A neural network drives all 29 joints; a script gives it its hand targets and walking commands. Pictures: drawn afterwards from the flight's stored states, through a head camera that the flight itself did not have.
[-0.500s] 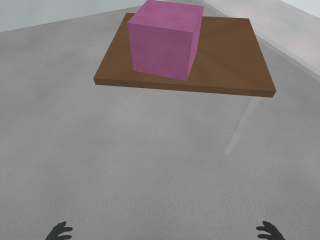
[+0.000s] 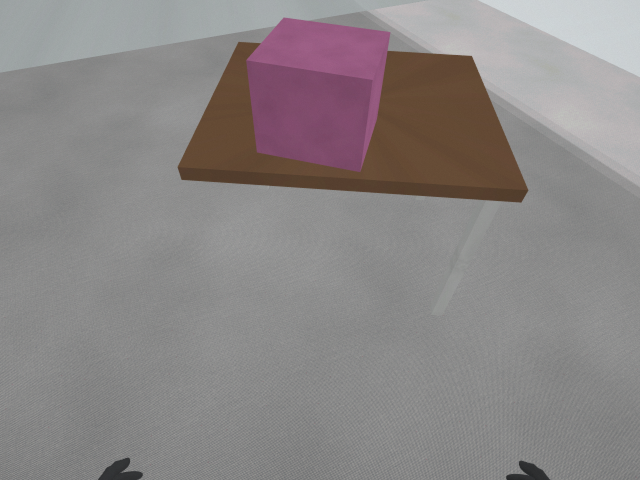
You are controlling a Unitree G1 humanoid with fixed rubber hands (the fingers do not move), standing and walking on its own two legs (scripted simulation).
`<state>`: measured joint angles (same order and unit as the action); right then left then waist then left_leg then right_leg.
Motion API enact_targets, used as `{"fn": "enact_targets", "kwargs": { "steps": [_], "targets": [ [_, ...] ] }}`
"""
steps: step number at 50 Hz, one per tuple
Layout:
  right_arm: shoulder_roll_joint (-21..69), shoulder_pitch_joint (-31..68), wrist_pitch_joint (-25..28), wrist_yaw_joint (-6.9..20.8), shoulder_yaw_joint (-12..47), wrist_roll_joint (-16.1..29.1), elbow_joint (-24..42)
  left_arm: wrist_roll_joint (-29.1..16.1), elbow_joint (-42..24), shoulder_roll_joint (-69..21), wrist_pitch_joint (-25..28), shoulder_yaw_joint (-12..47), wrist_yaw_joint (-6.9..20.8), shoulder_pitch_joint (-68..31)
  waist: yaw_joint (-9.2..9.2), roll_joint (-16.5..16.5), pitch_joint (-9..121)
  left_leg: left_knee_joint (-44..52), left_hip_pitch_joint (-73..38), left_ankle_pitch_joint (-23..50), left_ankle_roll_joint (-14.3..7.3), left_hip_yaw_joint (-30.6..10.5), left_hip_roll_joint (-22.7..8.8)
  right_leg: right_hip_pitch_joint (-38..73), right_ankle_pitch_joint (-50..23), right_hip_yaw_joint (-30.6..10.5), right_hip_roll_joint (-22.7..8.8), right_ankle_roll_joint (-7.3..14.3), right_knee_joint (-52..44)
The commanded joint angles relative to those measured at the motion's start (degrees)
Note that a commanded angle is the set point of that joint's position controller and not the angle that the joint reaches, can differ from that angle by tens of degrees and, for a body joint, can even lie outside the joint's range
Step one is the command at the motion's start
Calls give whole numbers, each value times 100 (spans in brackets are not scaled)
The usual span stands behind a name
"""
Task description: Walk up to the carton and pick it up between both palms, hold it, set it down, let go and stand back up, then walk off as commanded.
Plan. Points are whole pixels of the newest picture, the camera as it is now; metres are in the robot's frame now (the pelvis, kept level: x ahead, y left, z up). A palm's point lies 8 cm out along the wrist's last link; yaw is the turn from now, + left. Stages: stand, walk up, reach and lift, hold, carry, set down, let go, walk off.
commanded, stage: stand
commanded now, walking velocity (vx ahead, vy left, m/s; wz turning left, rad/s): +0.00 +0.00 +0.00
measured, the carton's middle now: (321, 94) +0.95 +0.01 -0.01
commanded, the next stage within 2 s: none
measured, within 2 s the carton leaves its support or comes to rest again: neither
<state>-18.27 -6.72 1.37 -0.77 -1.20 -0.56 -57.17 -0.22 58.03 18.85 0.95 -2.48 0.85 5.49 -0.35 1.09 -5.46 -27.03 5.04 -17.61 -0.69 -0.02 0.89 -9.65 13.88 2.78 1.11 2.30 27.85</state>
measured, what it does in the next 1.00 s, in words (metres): stands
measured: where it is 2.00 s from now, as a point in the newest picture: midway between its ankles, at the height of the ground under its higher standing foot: outside the picture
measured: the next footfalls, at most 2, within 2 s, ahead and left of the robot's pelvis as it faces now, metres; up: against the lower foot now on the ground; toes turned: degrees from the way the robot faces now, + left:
none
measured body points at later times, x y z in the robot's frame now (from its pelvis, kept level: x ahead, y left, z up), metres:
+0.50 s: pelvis -0.03 +0.00 +0.01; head -0.02 +0.00 +0.46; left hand +0.07 +0.29 -0.12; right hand +0.03 -0.29 -0.13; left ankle -0.03 +0.11 -0.74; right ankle +0.02 -0.09 -0.74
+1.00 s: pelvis +0.00 +0.00 +0.01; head +0.00 +0.00 +0.46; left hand +0.10 +0.29 -0.12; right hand +0.07 -0.29 -0.13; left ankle -0.03 +0.11 -0.74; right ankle +0.02 -0.09 -0.74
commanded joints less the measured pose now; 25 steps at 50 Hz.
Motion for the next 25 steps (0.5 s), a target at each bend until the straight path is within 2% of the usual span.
{"fn": "enact_targets", "kwargs": {
  "steps": [1,2,4,6,8,9,10,11,13,15,16,18,20,21,22,24,25],
  "targets": [
    [-1314,353,121,-20,-233,2,93,-17,-100,1189,156,-165,-69,-510,12,-354,615,988,10,1768,-105,-574,-787,545,-1636,-850,-827,92,-874],
    [-1244,342,122,-25,-223,35,9,-6,-51,1215,181,-146,-72,-483,50,-356,633,1036,-36,1634,-117,-598,-800,491,-1394,-873,-804,63,-962],
    [-1278,377,127,-6,-228,-29,-80,15,46,1148,186,-114,-80,-564,39,102,432,1153,104,1307,-132,-626,-812,484,-1244,-842,-759,11,-1085],
    [-1297,372,108,19,-210,-10,-113,-3,121,1225,179,-112,-90,-637,66,13,442,1292,33,1018,-110,-579,-785,389,-824,-933,-778,0,-1218],
    [-1197,396,109,12,-188,-18,-169,0,181,1187,156,-99,-101,-604,13,13,416,1360,142,959,-150,-612,-812,504,-778,-922,-785,-16,-1311],
    [-1250,379,106,10,-187,-52,-235,-25,185,1161,183,-80,-93,-543,-30,132,432,1382,183,822,-128,-575,-779,490,-549,-936,-781,-38,-1362],
    [-1288,367,104,20,-231,-41,-256,-5,226,1263,183,-98,-93,-593,35,61,373,1410,100,737,-119,-518,-735,304,-318,-963,-772,-43,-1420],
    [-1151,396,84,51,-198,-62,-296,16,227,1233,193,-85,-94,-618,-39,135,261,1407,184,596,-122,-525,-733,215,-96,-975,-820,-57,-1500],
    [-1125,269,104,55,-163,-56,-355,5,269,1226,182,-80,-89,-598,24,166,256,1453,299,392,-155,-557,-741,213,67,-1033,-808,-68,-1556],
    [-1140,332,100,60,-174,-88,-362,29,314,1182,176,-55,-95,-607,8,137,212,1446,346,337,-163,-526,-724,198,174,-1079,-837,-68,-1632],
    [-1184,273,105,72,-201,-62,-401,17,298,1171,193,-60,-97,-550,-6,168,228,1402,272,304,-128,-503,-714,7,462,-1147,-863,-52,-1701],
    [-1156,190,100,87,-207,-82,-455,17,318,1247,191,-51,-95,-595,21,199,402,1432,229,366,-136,-482,-708,109,381,-1170,-869,-41,-1647],
    [-1219,238,120,86,-234,-75,-443,39,293,1235,177,-51,-112,-633,27,-13,512,1414,221,444,-122,-490,-746,249,201,-1153,-897,-12,-1643],
    [-1168,304,137,84,-197,-61,-450,35,299,1222,193,-40,-91,-660,-1,106,503,1438,280,429,-109,-547,-755,226,139,-1086,-862,-23,-1585],
    [-1111,268,144,100,-183,-53,-412,23,318,1284,199,-69,-98,-642,31,-46,628,1433,276,398,-122,-509,-757,303,61,-1074,-838,-29,-1556],
    [-1143,169,113,79,-193,-82,-532,3,398,1211,192,-25,-74,-494,-16,-108,585,1427,303,340,-124,-494,-734,346,166,-1151,-885,-50,-1598],
    [-1064,35,110,83,-163,-51,-518,30,397,1287,193,-39,-95,-516,58,-6,545,1448,329,365,-128,-526,-727,310,204,-1080,-784,-69,-1552]
  ]
}}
